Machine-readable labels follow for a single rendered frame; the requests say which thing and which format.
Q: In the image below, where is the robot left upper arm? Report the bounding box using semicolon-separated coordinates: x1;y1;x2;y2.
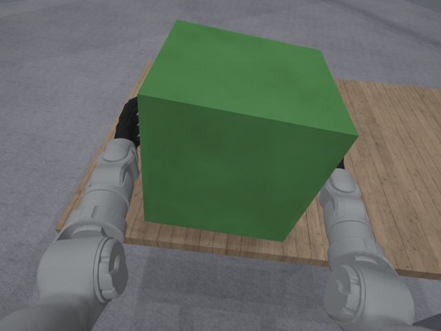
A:
0;236;128;331

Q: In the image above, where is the robot left hand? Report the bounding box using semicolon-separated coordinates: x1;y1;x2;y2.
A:
114;97;140;149

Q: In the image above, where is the table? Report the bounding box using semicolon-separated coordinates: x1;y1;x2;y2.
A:
55;61;441;331

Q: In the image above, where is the robot left forearm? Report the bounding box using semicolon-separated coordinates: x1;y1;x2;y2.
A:
37;138;139;295

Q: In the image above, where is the robot right hand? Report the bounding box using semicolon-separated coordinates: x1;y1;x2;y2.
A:
336;157;345;170

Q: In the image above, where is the robot right upper arm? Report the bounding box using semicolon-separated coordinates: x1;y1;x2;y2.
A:
323;263;435;331

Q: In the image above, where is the carton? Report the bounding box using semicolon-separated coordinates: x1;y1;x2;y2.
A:
137;20;359;242

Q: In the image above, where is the robot right forearm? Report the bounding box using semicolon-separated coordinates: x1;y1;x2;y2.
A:
318;168;414;324

